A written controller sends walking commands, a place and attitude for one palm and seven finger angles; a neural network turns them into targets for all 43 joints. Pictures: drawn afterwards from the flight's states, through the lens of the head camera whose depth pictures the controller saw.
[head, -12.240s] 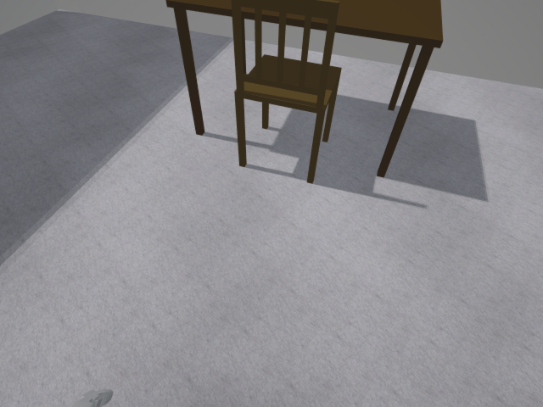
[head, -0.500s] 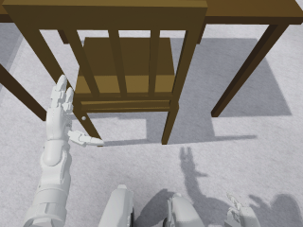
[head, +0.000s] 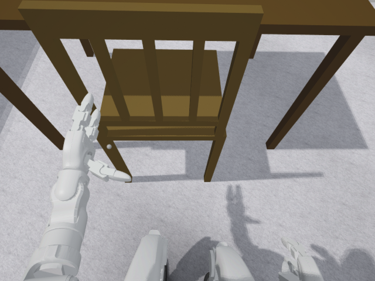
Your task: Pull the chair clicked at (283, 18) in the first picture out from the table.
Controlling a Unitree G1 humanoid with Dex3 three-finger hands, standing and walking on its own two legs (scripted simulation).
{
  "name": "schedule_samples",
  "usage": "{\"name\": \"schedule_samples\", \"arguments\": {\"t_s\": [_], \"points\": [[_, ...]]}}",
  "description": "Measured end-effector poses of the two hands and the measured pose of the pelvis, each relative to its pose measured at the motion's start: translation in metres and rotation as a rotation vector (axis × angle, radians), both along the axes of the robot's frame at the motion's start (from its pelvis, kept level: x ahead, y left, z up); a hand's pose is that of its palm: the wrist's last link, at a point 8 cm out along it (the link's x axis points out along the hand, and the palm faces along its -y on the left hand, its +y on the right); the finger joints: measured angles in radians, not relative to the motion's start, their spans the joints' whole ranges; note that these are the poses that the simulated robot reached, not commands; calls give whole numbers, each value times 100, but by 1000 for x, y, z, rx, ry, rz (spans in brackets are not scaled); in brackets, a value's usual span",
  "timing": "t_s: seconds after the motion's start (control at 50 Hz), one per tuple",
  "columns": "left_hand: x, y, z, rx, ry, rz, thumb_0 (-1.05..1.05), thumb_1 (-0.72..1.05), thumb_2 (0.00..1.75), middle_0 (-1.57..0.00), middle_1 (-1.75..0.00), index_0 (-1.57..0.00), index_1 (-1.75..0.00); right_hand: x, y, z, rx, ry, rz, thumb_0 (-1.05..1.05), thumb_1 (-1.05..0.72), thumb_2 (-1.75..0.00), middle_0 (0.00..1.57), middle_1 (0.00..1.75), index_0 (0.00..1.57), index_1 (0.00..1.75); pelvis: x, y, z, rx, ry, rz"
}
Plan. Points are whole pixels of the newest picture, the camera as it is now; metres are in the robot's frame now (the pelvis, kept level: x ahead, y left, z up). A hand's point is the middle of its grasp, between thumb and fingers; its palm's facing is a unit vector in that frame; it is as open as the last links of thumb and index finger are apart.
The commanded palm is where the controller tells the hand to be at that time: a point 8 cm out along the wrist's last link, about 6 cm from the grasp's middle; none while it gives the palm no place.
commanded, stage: aim the fingers beside a spindle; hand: left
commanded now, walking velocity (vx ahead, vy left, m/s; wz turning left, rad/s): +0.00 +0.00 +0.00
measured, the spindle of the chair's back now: (154, 86) +0.54 +0.11 +0.03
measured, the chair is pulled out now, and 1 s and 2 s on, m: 0.00 0.00 0.00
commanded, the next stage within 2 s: push the fingers through the gap in 1.38 s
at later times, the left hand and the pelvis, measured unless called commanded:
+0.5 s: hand (111, 148) +0.37 +0.18 +0.02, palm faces +0.09 -1.00 -0.02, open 16.9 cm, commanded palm +0.36 +0.23 +0.03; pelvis +0.00 +0.00 +0.00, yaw -1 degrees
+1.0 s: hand (105, 149) +0.37 +0.19 +0.02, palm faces +0.06 -1.00 -0.03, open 16.9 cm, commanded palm +0.34 +0.23 +0.02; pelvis +0.00 +0.00 +0.00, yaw +0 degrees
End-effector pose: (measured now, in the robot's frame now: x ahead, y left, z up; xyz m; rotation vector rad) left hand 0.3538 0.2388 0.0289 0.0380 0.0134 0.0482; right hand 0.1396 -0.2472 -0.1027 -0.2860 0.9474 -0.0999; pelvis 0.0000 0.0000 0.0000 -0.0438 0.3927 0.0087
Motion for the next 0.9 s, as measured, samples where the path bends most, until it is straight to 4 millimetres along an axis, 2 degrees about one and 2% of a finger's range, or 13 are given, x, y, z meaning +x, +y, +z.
{"name": "schedule_samples", "arguments": {"t_s": [0.06,0.1,0.22,0.26,0.34,0.38,0.42,0.5,0.58,0.66,0.74,0.78,0.9], "points": [[-5,-7,-17,-38,76,-17,-1,-50,30,-6,-8,-6,-8,-3,1,1,0,6,-13,1,-91,-90,20,30,21,30,1,1,1,1,7,-4],[-9,-10,-19,-45,72,-4,-1,-50,30,-6,-8,-6,-8,-5,1,3,-5,6,-19,1,-91,-90,20,30,21,30,2,2,1,0,6,-7],[-8,-1,14,18,-93,60,-2,-50,30,-7,-8,-6,-8,-8,2,1,-3,13,-12,1,-91,-90,20,30,21,30,2,3,2,0,-7,-9],[-4,2,18,31,-100,54,-1,-50,30,-6,-8,-6,-8,-9,2,0,2,20,-8,1,-91,-90,20,30,21,30,1,2,2,1,-8,-6],[1,-1,-4,5,21,7,-1,-50,30,-6,-8,-6,-8,-11,3,-1,6,31,-8,1,-91,-90,20,30,21,30,0,2,1,0,0,-1],[-1,-4,-18,-23,79,-4,-1,-50,30,-6,-8,-6,-8,-11,2,-1,0,32,-16,1,-91,-90,20,30,21,30,0,2,1,0,7,-4],[-4,-7,-24,-40,89,2,-1,-50,30,-6,-8,-6,-8,-11,0,1,-9,27,-24,1,-91,-90,20,30,21,30,1,3,0,-2,11,-6],[-6,-7,-3,-15,-26,39,-2,-50,30,-7,-8,-6,-8,-11,-2,2,-18,18,-24,1,-91,-90,20,30,21,30,2,3,1,-4,4,-9],[3,1,16,27,-101,54,-1,-50,30,-7,-8,-6,-8,-10,-1,0,-10,25,-14,1,-91,-90,20,30,21,30,2,2,1,0,-2,-8],[6,2,-1,8,10,19,-1,-50,30,-6,-8,-6,-8,-9,-1,0,2,31,-16,1,-91,-90,20,30,21,30,2,1,1,2,4,-5],[-5,-4,-23,-41,100,0,-1,-50,30,-6,-8,-6,-8,-8,-2,2,-4,26,-26,1,-91,-90,20,30,21,30,3,1,2,0,10,-7],[-11,-6,-19,-45,66,16,-1,-50,30,-6,-8,-6,-8,-7,-2,4,-9,20,-28,1,-91,-90,20,30,21,30,4,2,3,-1,6,-10],[-12,5,18,20,-110,61,-1,-50,30,-7,-8,-6,-8,-3,-1,4,-5,8,-7,1,-91,-90,20,30,21,30,4,1,3,1,-11,-8]]}}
